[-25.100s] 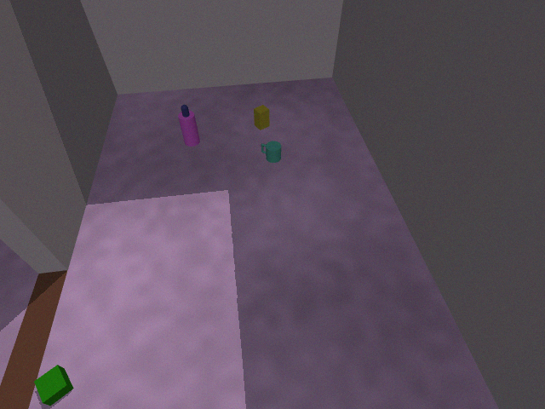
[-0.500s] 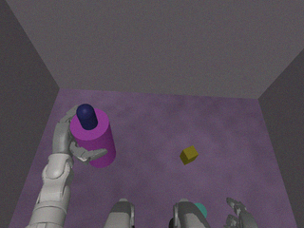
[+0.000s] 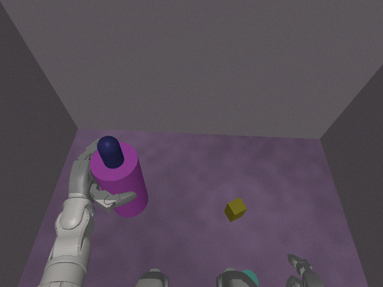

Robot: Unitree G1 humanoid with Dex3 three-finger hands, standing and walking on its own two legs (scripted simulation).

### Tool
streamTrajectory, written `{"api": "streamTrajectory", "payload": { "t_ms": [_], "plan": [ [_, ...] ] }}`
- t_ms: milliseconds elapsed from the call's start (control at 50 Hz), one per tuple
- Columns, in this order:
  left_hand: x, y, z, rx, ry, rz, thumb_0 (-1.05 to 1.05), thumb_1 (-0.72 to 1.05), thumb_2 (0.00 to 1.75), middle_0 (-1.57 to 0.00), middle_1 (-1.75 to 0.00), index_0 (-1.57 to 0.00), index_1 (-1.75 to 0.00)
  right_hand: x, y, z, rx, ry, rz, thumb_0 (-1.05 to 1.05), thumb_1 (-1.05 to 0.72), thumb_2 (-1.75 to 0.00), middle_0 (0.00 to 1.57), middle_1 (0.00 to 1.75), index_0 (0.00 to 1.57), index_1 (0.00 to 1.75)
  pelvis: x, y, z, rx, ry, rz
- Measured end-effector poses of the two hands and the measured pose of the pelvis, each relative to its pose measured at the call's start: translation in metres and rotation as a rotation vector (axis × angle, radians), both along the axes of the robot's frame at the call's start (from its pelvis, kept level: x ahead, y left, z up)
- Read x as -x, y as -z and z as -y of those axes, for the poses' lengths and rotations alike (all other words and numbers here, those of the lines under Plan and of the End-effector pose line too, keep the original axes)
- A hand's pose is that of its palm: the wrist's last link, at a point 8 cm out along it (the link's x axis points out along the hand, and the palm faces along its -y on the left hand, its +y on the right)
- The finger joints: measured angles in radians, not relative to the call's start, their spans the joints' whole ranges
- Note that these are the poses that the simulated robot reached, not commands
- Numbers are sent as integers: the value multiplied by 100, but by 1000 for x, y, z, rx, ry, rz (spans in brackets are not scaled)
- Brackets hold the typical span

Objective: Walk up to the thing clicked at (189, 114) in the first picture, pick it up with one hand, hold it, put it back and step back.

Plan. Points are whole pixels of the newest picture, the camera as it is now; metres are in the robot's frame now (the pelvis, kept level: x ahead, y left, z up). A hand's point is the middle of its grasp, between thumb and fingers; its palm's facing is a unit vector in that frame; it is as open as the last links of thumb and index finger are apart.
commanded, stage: lift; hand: left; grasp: from the side
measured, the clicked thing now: (120, 176) +0.34 +0.16 +0.02
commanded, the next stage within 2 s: hold in 0.28 s
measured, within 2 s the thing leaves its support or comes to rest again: neither
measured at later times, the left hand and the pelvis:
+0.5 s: hand (113, 175) +0.33 +0.17 +0.04, palm faces +0.04 -1.00 -0.02, open 11.9 cm; pelvis +0.00 +0.00 +0.01, yaw +0 degrees
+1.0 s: hand (108, 178) +0.31 +0.17 +0.05, palm faces +0.05 -1.00 -0.03, open 11.8 cm; pelvis +0.00 +0.00 +0.02, yaw +0 degrees
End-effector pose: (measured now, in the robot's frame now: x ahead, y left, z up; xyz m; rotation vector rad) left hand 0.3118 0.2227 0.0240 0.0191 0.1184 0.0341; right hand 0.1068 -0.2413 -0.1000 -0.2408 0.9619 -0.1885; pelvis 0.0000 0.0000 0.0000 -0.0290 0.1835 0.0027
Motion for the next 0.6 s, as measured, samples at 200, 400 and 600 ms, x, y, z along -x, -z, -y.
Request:
{"api": "streamTrajectory", "payload": {
  "t_ms": [200,400,600],
  "plan": [
    [3,-9,3,0,6,9,-3,-60,100,-58,-99,-63,-100,3,-5,3,-4,6,-6,0,-90,-89,21,30,20,30,-1,-6,2,-6,2,25],
    [7,-17,4,2,-7,14,-3,-60,100,-58,-99,-62,-100,0,-10,3,-8,5,8,0,-90,-89,21,30,20,30,-2,-12,4,-8,0,49],
    [12,-22,4,-7,-9,18,-3,-60,99,-60,-97,-64,-98,-5,-18,2,-3,1,33,1,-91,-89,21,30,20,30,-1,-16,3,-9,-1,71]
  ]
}}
